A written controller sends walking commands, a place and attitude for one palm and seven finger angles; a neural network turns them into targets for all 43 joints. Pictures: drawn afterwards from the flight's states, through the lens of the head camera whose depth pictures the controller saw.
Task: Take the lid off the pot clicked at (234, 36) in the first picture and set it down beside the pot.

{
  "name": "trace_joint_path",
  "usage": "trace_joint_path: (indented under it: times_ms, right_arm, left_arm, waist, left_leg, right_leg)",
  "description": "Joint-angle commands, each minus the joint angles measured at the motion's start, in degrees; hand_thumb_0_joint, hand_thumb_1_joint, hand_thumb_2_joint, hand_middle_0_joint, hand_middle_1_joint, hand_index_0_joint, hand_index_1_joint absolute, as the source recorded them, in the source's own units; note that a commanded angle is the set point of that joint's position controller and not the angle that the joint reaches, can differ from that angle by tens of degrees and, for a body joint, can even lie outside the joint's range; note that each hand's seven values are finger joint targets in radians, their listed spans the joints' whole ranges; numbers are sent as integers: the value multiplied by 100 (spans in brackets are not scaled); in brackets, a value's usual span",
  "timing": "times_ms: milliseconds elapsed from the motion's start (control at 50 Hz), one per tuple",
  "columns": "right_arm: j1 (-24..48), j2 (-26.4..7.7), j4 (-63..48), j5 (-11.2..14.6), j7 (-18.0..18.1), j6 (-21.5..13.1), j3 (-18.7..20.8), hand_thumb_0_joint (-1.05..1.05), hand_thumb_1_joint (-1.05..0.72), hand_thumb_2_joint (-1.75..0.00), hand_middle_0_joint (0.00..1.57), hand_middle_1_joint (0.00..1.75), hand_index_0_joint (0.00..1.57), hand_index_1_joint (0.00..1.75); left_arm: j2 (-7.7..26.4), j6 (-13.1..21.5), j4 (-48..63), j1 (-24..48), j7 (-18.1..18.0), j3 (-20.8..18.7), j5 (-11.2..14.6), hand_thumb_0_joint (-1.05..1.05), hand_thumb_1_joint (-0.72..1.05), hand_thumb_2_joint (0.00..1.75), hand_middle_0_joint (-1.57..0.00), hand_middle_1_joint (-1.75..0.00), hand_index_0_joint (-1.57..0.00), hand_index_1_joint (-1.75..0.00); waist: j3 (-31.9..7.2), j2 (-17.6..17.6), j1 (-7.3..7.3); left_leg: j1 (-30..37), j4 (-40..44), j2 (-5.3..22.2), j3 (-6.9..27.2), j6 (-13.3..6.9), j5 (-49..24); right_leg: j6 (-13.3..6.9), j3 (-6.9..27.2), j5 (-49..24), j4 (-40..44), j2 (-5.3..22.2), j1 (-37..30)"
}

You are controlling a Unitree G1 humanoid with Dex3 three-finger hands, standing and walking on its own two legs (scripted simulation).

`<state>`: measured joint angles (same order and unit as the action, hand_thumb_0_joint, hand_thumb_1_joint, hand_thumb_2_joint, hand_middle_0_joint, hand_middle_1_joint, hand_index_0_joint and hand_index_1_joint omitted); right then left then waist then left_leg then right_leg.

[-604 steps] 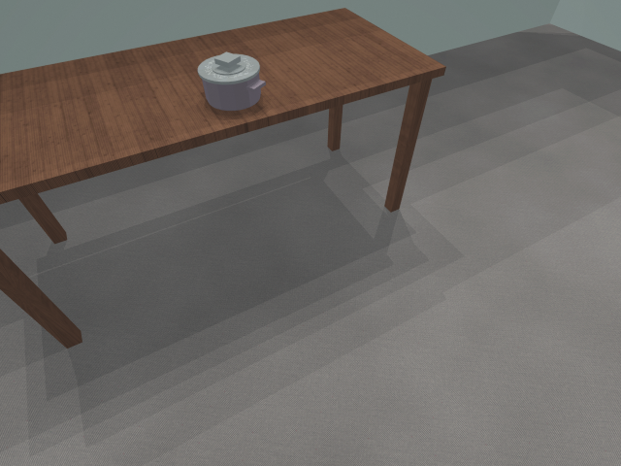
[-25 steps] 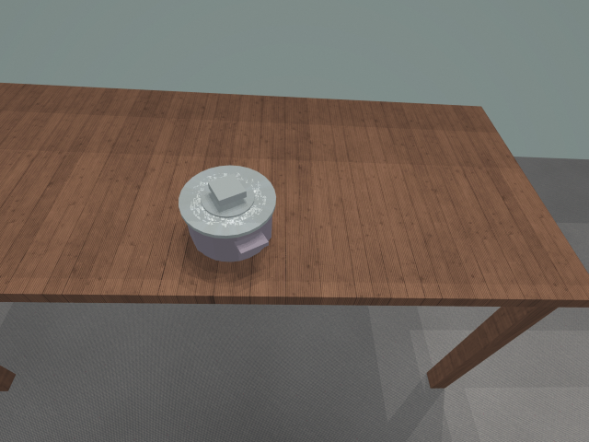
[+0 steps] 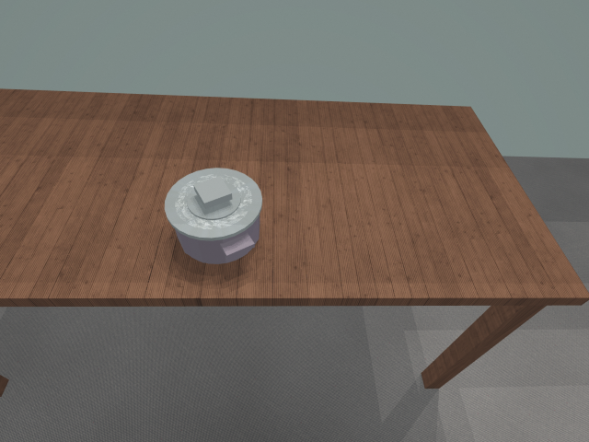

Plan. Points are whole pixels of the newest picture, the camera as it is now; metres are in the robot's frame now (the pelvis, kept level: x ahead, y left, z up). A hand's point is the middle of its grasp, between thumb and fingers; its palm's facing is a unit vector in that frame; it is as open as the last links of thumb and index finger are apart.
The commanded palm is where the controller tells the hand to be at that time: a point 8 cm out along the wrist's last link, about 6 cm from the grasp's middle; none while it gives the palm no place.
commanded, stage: look again from close up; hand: left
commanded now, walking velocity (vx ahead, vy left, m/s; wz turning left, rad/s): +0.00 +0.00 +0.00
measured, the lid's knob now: (213, 192) +0.50 +0.18 +0.02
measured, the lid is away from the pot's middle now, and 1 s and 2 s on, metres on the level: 0.00 0.00 0.00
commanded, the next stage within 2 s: lift the closed hand beside the body in 0.30 s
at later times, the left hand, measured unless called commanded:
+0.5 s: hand out of the picture +0.03 +0.18 -0.14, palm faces +0.11 -0.96 -0.27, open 7.1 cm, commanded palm +0.08 +0.21 -0.07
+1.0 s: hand out of the picture +0.09 +0.18 -0.05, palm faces +0.25 -0.93 -0.29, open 3.1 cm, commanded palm +0.05 +0.23 -0.03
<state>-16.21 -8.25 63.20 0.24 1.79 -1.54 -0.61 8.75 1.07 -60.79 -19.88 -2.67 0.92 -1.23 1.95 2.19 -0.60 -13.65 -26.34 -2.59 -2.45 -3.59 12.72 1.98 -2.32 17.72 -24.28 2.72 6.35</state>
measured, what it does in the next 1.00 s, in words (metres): stands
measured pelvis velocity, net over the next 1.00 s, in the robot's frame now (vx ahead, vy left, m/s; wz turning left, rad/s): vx -0.03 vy -0.04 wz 0.04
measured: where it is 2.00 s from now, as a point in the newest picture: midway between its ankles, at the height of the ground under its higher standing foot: outside the picture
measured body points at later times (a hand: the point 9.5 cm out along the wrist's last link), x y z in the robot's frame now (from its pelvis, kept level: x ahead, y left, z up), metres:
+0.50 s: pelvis -0.01 +0.00 +0.00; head +0.01 +0.00 +0.45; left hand +0.03 +0.23 -0.12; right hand +0.02 -0.24 -0.15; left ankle +0.01 +0.08 -0.74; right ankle -0.05 -0.14 -0.74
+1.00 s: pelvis -0.03 -0.04 +0.00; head -0.03 -0.04 +0.45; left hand +0.07 +0.23 -0.03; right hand +0.20 -0.24 -0.06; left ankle +0.01 +0.08 -0.74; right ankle -0.05 -0.14 -0.74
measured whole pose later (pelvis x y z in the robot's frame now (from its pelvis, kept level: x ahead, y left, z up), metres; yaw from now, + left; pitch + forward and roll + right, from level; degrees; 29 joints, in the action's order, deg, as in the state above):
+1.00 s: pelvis -0.03 -0.04 +0.00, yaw +2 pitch -1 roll -1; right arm -7.2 -12.9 31.3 0.6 5.4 -4.8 -2.2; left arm 13.1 0.2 -6.3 -31.1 -4.5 -3.1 1.5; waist 0.9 -1.1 -3.7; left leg -16.6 -29.4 0.0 0.9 -0.5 11.4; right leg -1.1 -5.4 17.6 -27.5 -0.1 8.6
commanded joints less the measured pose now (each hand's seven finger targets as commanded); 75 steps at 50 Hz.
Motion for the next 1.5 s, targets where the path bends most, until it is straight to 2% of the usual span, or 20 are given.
trace_joint_path:
  times_ms: [0,360,380,400,420,480,500,520,560,600,640,740,820,880,960,1060,1180,1260,1360,1480]
  right_arm:
    - [-360,-508,-129,-6,-6,-72,79,0,-90,-90,20,30,20,30]
    - [-484,-432,-14,-2,7,-69,76,0,-90,-90,20,30,20,30]
    - [78,-720,-439,-47,-41,-95,64,0,-90,-90,20,30,20,30]
    - [510,-1605,-2250,239,4,-883,285,0,-90,-90,20,30,20,30]
    - [437,-1005,-2149,481,186,-1417,40,0,-90,-90,20,30,20,30]
    - [582,-1049,-2098,350,218,-1653,-23,0,-90,-90,20,30,20,30]
    - [780,-1030,-2115,269,183,-1668,-55,0,-90,-90,20,30,20,30]
    - [710,-1166,-2170,149,81,-1573,-13,0,-90,-90,20,30,20,30]
    - [799,-1281,-2480,78,-54,-1302,225,0,-90,-90,20,30,20,30]
    - [1078,-1229,-2889,79,-104,-1141,316,0,-90,-90,20,30,20,30]
    - [1298,-1195,-3401,56,-100,-1068,303,0,-90,-90,20,30,20,30]
    - [1418,-1097,-3773,133,149,-612,195,0,-90,-90,20,30,20,30]
    - [1284,-1051,-4000,76,331,-563,168,0,-90,-90,20,30,20,30]
    - [1265,-996,-4021,22,402,-610,82,0,-90,-90,20,30,20,30]
    - [1306,-1099,-3835,7,415,-496,77,0,-90,-90,20,30,20,30]
    - [1381,-1017,-3879,-8,435,-621,65,0,-90,-90,20,30,20,30]
    - [1493,-1043,-3675,-7,421,-582,135,0,-90,-90,20,30,20,30]
    - [1471,-985,-3684,-22,397,-715,157,0,-90,-90,20,30,20,30]
    - [1497,-997,-3553,-6,365,-667,234,0,-90,-90,20,30,20,30]
    - [1419,-980,-3680,-40,326,-718,219,0,-90,-90,20,30,20,30]
  left_arm:
    - [478,29,86,-660,5,-81,25,0,90,90,-20,-30,-20,-30]
    - [353,35,-47,-733,3,-71,33,0,90,90,-20,-30,-20,-30]
    - [502,170,-135,-613,-181,-63,-75,0,90,90,-20,-30,-20,-30]
    - [2200,1010,7316,3240,-356,-544,791,0,90,90,-24,-35,-24,-35]
    - [1174,504,6540,1260,-558,327,363,0,90,90,-29,-40,-29,-40]
    - [17,-356,5583,-240,-632,750,284,0,90,90,-42,-54,-42,-54]
    - [-626,-451,4563,-703,-539,1145,152,0,90,90,-46,-59,-46,-59]
    - [-698,-460,3726,-542,-479,1214,28,0,90,90,-51,-64,-51,-64]
    - [-321,-370,3477,-1053,-306,706,-94,0,90,90,-60,-73,-60,-73]
    - [695,-155,4288,-2147,-210,-442,-4,0,90,90,-68,-83,-68,-83]
    - [1353,81,5733,-2325,-148,-1064,127,0,90,90,-77,-92,-77,-92]
    - [837,190,5826,-474,-115,-562,193,0,90,90,-99,-116,-99,-116]
    - [1145,355,6875,-337,-148,-759,306,0,90,90,-117,-136,-117,-136]
    - [1005,240,7056,-780,-187,-621,355,0,90,90,-130,-150,-130,-150]
    - [867,108,6004,-680,-151,-519,263,0,90,90,-130,-150,-130,-150]
    - [1471,223,7164,-1325,-208,-1149,320,0,90,90,-130,-150,-130,-150]
    - [1207,132,6574,-1451,-166,-1006,255,0,90,90,-130,-150,-130,-150]
    - [1615,290,7754,-1926,-210,-1405,289,0,90,90,-130,-150,-130,-150]
    - [1259,227,7341,-2052,-193,-1189,271,0,90,90,-130,-150,-130,-150]
    - [1568,388,8494,-1992,-219,-1418,289,0,90,90,-130,-150,-130,-150]
  waist:
    - [160,-122,-24]
    - [205,-163,-3]
    - [308,-628,-44]
    - [-1633,-1833,72]
    - [-2113,-2320,-112]
    - [-1155,-606,-42]
    - [-361,243,52]
    - [312,936,206]
    - [483,1233,13]
    - [-94,788,-463]
    - [-702,193,-550]
    - [398,-543,43]
    - [-735,-928,-79]
    - [-1043,-672,-113]
    - [1,155,75]
    - [-963,-792,-322]
    - [-107,185,-157]
    - [-964,-556,-384]
    - [-185,-76,-235]
    - [-619,-511,-335]
  left_leg:
    - [260,507,795,879,-52,-874]
    - [258,542,793,899,-45,-788]
    - [86,-485,779,733,173,-2135]
    - [1151,-109,288,873,497,-1876]
    - [1576,95,403,486,752,-2322]
    - [1127,514,393,774,573,-1247]
    - [744,506,412,766,428,-879]
    - [199,400,376,812,289,-388]
    - [-300,363,424,840,267,6]
    - [-283,422,396,651,350,-156]
    - [-113,378,346,510,398,-412]
    - [-317,247,294,332,328,720]
    - [492,143,269,307,257,311]
    - [800,95,272,308,205,-398]
    - [316,24,258,338,146,-166]
    - [872,135,259,292,169,-956]
    - [558,132,289,299,110,-783]
    - [1099,188,291,265,117,-1390]
    - [1019,224,342,215,106,-1337]
    - [1413,340,341,249,120,-1744]
  right_leg:
    - [-354,343,-855,425,420,452]
    - [-372,317,-767,436,421,478]
    - [-357,576,-1908,424,431,702]
    - [-502,296,-2032,46,144,403]
    - [-670,176,-1719,-130,90,270]
    - [-421,-308,-971,-31,-142,415]
    - [-377,-363,-843,136,-200,817]
    - [-326,-424,-592,162,-265,1322]
    - [-299,-431,-249,72,-269,1558]
    - [-359,-346,-267,61,-186,969]
    - [-374,-217,-430,-36,-122,593]
    - [-339,-7,181,267,-146,1459]
    - [-373,75,-24,350,-149,997]
    - [-359,73,-569,334,-149,716]
    - [-266,-27,-447,461,-172,1212]
    - [-352,50,-1121,359,-94,416]
    - [-248,-33,-1021,546,-114,814]
    - [-311,20,-1519,452,-69,224]
    - [-259,-43,-1599,646,-104,553]
    - [-284,-26,-1827,638,-99,197]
